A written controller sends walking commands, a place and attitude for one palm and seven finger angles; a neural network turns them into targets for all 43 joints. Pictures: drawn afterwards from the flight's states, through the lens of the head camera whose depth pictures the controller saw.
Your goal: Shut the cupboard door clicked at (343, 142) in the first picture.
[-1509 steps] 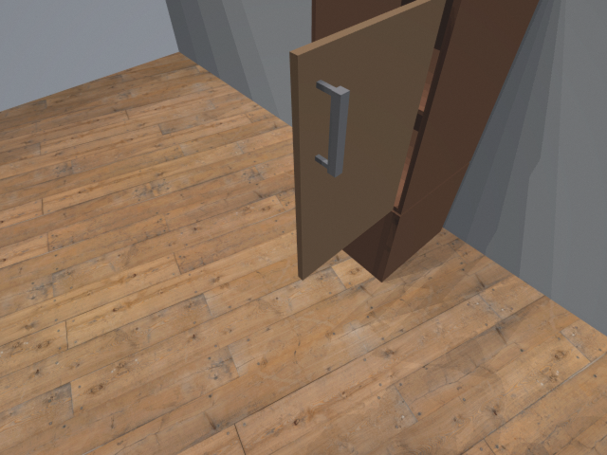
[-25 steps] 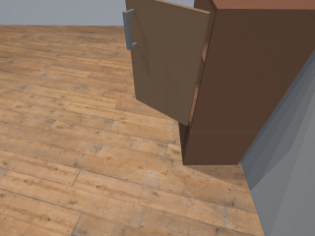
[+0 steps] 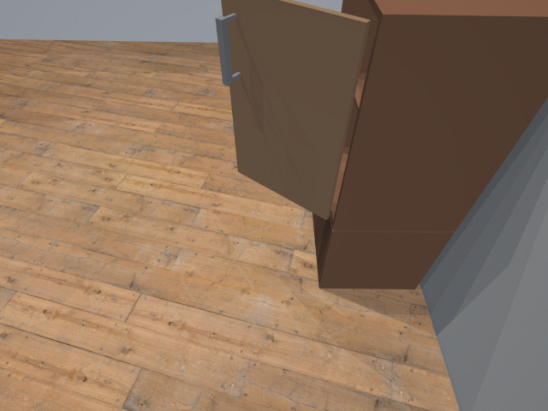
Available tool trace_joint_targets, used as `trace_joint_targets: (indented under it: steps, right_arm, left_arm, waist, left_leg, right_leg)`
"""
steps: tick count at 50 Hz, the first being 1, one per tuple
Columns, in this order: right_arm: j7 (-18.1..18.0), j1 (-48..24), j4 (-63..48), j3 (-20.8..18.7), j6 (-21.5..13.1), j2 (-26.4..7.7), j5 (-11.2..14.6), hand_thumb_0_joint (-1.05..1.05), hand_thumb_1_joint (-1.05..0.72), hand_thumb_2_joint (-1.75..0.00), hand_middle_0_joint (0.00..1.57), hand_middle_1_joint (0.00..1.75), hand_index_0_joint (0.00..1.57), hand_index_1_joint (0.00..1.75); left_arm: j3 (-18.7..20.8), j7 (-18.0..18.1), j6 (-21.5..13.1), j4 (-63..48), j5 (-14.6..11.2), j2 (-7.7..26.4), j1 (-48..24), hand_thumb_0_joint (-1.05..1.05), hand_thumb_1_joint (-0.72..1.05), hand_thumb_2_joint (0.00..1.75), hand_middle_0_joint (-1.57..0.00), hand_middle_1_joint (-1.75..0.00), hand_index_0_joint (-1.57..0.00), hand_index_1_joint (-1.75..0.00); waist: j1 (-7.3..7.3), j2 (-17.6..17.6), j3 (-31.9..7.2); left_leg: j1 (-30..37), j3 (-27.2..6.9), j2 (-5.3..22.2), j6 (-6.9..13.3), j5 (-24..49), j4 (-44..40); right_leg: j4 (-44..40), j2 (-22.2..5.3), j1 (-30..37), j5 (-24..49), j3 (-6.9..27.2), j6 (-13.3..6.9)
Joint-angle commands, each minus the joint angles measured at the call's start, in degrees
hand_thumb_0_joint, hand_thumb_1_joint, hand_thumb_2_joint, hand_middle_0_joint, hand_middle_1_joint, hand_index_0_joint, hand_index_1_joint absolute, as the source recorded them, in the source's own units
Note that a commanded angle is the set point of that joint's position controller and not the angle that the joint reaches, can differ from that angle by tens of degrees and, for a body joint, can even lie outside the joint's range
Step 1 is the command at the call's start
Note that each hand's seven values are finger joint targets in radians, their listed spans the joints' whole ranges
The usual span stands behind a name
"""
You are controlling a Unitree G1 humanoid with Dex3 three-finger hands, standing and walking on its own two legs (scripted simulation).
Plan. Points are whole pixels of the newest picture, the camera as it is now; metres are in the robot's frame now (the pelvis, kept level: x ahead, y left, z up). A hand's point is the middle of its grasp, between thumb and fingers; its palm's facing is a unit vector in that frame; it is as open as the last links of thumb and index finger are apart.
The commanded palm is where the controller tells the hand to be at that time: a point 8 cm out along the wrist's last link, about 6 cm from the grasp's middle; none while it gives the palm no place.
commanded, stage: walk to a spot facing it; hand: left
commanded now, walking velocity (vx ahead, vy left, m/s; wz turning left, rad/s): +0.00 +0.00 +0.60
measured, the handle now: (230, 50) +0.90 +0.15 +0.11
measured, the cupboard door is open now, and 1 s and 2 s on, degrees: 54 54 54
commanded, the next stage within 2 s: none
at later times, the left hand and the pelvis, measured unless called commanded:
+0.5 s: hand out of the picture +0.02 +0.25 -0.17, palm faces +0.30 -0.92 -0.26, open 7.4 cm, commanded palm none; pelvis -0.02 +0.02 -0.01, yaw +18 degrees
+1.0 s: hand out of the picture -0.10 +0.22 -0.19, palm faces +0.61 -0.75 -0.27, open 7.4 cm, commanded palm none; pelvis -0.02 +0.01 -0.02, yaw +39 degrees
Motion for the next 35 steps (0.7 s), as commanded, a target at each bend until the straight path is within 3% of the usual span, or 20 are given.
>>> trace_joint_targets:
  steps: [1,3,5,7,9,10,11,12,13,14,15,19,25,28,29,30,31,32,33,35]
  right_arm:
    - [0.4,1.7,-4.0,-1.8,0.6,-4.5,0.1,0.00,-0.90,-0.90,0.20,0.30,0.20,0.30]
    - [0.5,0.3,-5.7,-2.6,1.4,-4.1,-0.2,0.00,-0.90,-0.90,0.20,0.30,0.20,0.30]
    - [0.9,-0.8,-7.4,-3.2,1.8,-3.7,0.0,0.00,-0.90,-0.90,0.20,0.30,0.20,0.30]
    - [1.4,-0.6,-8.7,-3.1,1.8,-2.8,0.2,0.00,-0.90,-0.90,0.20,0.30,0.20,0.30]
    - [1.7,1.8,-8.8,-3.0,1.8,-2.4,-0.3,0.00,-0.90,-0.90,0.20,0.30,0.20,0.30]
    - [1.9,5.3,-8.5,-3.4,1.5,-3.5,-0.6,0.00,-0.90,-0.90,0.20,0.30,0.20,0.30]
    - [1.8,8.1,-8.8,-4.4,1.1,-8.2,-1.0,0.00,-0.90,-0.90,0.20,0.30,0.20,0.30]
    - [1.3,11.1,-8.7,-5.4,1.1,-11.8,-1.1,0.00,-0.90,-0.90,0.20,0.30,0.20,0.30]
    - [0.9,11.4,-8.4,-5.6,1.3,-12.7,-1.3,0.00,-0.90,-0.90,0.20,0.30,0.20,0.30]
    - [0.6,8.5,-9.7,-5.6,1.1,-12.4,-1.4,0.00,-0.90,-0.90,0.20,0.30,0.20,0.30]
    - [0.5,5.6,-10.7,-5.3,0.9,-11.1,-1.4,0.00,-0.90,-0.90,0.20,0.30,0.20,0.30]
    - [0.3,3.8,-11.7,-5.3,0.4,-10.4,-1.3,0.00,-0.90,-0.90,0.20,0.30,0.20,0.30]
    - [1.0,1.5,-13.3,-6.5,1.6,-11.1,-1.4,0.00,-0.90,-0.90,0.20,0.30,0.20,0.30]
    - [1.3,-2.3,-15.3,-6.8,2.4,-9.7,-0.8,0.00,-0.90,-0.90,0.20,0.30,0.20,0.30]
    - [1.7,-2.0,-16.0,-6.6,2.8,-6.9,-0.3,0.00,-0.90,-0.90,0.20,0.30,0.20,0.30]
    - [2.0,-1.5,-16.9,-6.5,2.8,-3.8,-0.2,0.00,-0.90,-0.90,0.20,0.30,0.20,0.30]
    - [2.4,-1.3,-16.9,-6.8,2.7,-6.3,-0.9,0.00,-0.90,-0.90,0.20,0.30,0.20,0.30]
    - [2.6,0.8,-16.5,-6.8,3.1,-5.3,-1.0,0.00,-0.90,-0.90,0.20,0.30,0.20,0.30]
    - [3.0,1.1,-16.0,-6.5,3.0,-5.2,-0.9,0.00,-0.90,-0.90,0.20,0.30,0.20,0.30]
    - [3.5,0.0,-16.5,-5.9,2.6,-4.5,-0.3,0.00,-0.90,-0.90,0.20,0.30,0.20,0.30]
  left_arm:
    - [2.7,1.1,0.2,-3.4,0.0,8.8,5.6,0.00,0.90,0.90,-0.20,-0.30,-0.20,-0.30]
    - [3.3,1.2,0.3,-5.0,0.2,9.2,5.2,0.00,0.90,0.90,-0.20,-0.30,-0.20,-0.30]
    - [3.9,1.4,0.3,-6.7,0.9,9.6,3.5,0.00,0.90,0.90,-0.20,-0.30,-0.20,-0.30]
    - [4.5,1.3,0.2,-8.1,0.9,10.8,2.1,0.00,0.90,0.90,-0.20,-0.30,-0.20,-0.30]
    - [4.7,0.8,0.2,-9.0,0.4,11.3,2.6,0.00,0.90,0.90,-0.20,-0.30,-0.20,-0.30]
    - [4.6,0.6,0.4,-9.7,0.1,10.7,2.8,0.00,0.90,0.90,-0.20,-0.30,-0.20,-0.30]
    - [4.3,0.4,0.7,-10.9,-0.2,7.9,3.9,0.00,0.90,0.90,-0.20,-0.30,-0.20,-0.30]
    - [3.4,0.6,1.0,-13.6,-0.2,5.9,2.1,0.00,0.90,0.90,-0.20,-0.30,-0.20,-0.30]
    - [3.9,0.9,2.0,-14.3,0.3,6.3,-1.2,0.00,0.90,0.90,-0.20,-0.30,-0.20,-0.30]
    - [4.1,0.6,2.1,-14.7,0.4,5.8,-2.4,0.00,0.90,0.90,-0.20,-0.30,-0.20,-0.30]
    - [4.2,0.2,1.9,-14.9,0.6,5.8,-3.1,0.00,0.90,0.90,-0.20,-0.30,-0.20,-0.30]
    - [3.9,-0.4,1.5,-15.0,0.5,4.5,-1.3,0.00,0.90,0.90,-0.20,-0.30,-0.20,-0.30]
    - [4.0,-0.2,1.8,-16.0,0.6,4.6,1.0,0.00,0.90,0.90,-0.20,-0.30,-0.20,-0.30]
    - [4.8,0.1,1.5,-14.7,0.5,7.1,7.7,0.00,0.90,0.90,-0.20,-0.30,-0.20,-0.30]
    - [5.6,0.4,1.1,-15.0,1.2,10.6,8.8,0.00,0.90,0.90,-0.20,-0.30,-0.20,-0.30]
    - [6.4,0.8,1.1,-16.7,1.9,15.4,5.7,0.00,0.90,0.90,-0.20,-0.30,-0.20,-0.30]
    - [5.6,1.1,1.4,-18.8,1.1,15.4,-1.8,0.00,0.90,0.90,-0.20,-0.30,-0.20,-0.30]
    - [5.6,1.2,0.7,-19.1,1.1,12.8,-4.2,0.00,0.90,0.90,-0.20,-0.30,-0.20,-0.30]
    - [4.9,1.1,0.3,-19.3,1.2,10.2,-6.0,0.00,0.90,0.90,-0.20,-0.30,-0.20,-0.30]
    - [4.4,0.9,-0.2,-18.7,1.2,9.2,-5.1,0.00,0.90,0.90,-0.20,-0.30,-0.20,-0.30]
  waist:
    - [1.69,-5.6,-0.1]
    - [2.07,-9.0,2.2]
    - [1.75,-7.2,4.1]
    - [0.86,-5.8,4.2]
    - [-0.28,-4.9,2.7]
    - [-1.89,-1.6,0.3]
    - [-2.32,11.9,-1.6]
    - [-3.58,17.5,-3.6]
    - [-4.14,10.7,-3.7]
    - [-2.87,10.0,-1.8]
    - [-2.00,8.1,0.3]
    - [-0.79,4.5,-4.4]
    - [-0.16,8.9,-4.2]
    - [3.24,8.1,-3.8]
    - [3.64,-1.3,-2.8]
    - [3.40,-15.3,-0.3]
    - [0.86,-9.3,1.3]
    - [-1.16,-9.2,-0.1]
    - [-1.99,-11.9,1.1]
    - [-1.74,-12.4,0.8]
  left_leg:
    - [-6.2,-2.7,3.5,-0.8,6.8,8.9]
    - [-11.6,-0.5,2.7,-1.8,-12.4,21.7]
    - [-15.6,0.1,4.1,-2.2,-20.3,29.5]
    - [-14.0,1.5,5.3,-2.5,-18.7,22.5]
    - [-6.1,5.4,3.1,-2.0,-7.5,13.4]
    - [0.8,2.7,4.1,-0.5,4.5,8.0]
    - [5.6,-14.1,14.7,5.3,23.7,3.1]
    - [4.5,-27.8,23.7,12.6,28.8,-3.8]
    - [0.3,-29.8,23.2,11.9,8.8,-7.3]
    - [-3.0,-29.6,21.6,10.5,-4.1,-8.9]
    - [-5.7,-27.5,19.6,9.4,-8.8,-9.6]
    - [-0.6,-21.4,15.3,8.6,0.0,-6.8]
    - [-4.4,-22.6,11.5,6.8,-5.7,-7.4]
    - [-14.9,-20.3,6.1,2.9,-12.9,-4.8]
    - [-22.0,-15.3,0.3,-0.7,-18.5,5.6]
    - [-26.1,-4.0,-6.7,-4.6,-20.4,27.1]
    - [-21.8,-5.5,-2.7,-3.6,-21.6,39.5]
    - [-21.2,-5.4,-0.6,-3.0,-19.3,45.9]
    - [-21.8,-4.2,1.2,-3.2,-16.6,47.4]
    - [-20.1,-0.7,2.2,-4.2,-16.0,41.2]
  right_leg:
    - [-1.0,-15.2,0.2,20.1,6.4,-3.8]
    - [-1.5,-21.2,-0.6,28.1,8.5,-8.6]
    - [0.0,-24.0,0.0,35.1,7.3,-11.3]
    - [4.6,-23.2,0.7,39.8,2.7,-9.1]
    - [10.8,-19.9,-3.0,38.8,-1.8,-4.7]
    - [17.8,-17.7,-7.6,32.5,-4.4,-1.3]
    - [29.0,-10.3,-16.7,11.5,-8.1,3.6]
    - [39.5,-4.8,-20.5,-22.6,-3.8,4.4]
    - [44.7,-4.8,-20.8,-21.7,2.3,3.4]
    - [45.6,-5.8,-23.4,-17.1,4.1,3.4]
    - [45.1,-6.1,-24.3,-12.8,4.7,3.7]
    - [34.6,-4.4,-22.7,-9.7,3.5,4.8]
    - [21.5,-0.9,-15.6,-8.4,1.5,4.7]
    - [4.7,-0.9,-1.3,-2.4,0.8,3.6]
    - [-5.7,-10.1,2.1,-10.7,11.0,0.2]
    - [-15.1,-26.9,-4.8,-21.2,29.2,-7.2]
    - [-13.2,-29.9,-14.0,-12.7,25.4,-9.0]
    - [-9.7,-25.8,-14.3,-9.8,20.9,-8.3]
    - [-6.7,-21.9,-13.2,-2.6,14.5,-7.0]
    - [-1.4,-19.5,-8.8,16.2,5.2,-5.8]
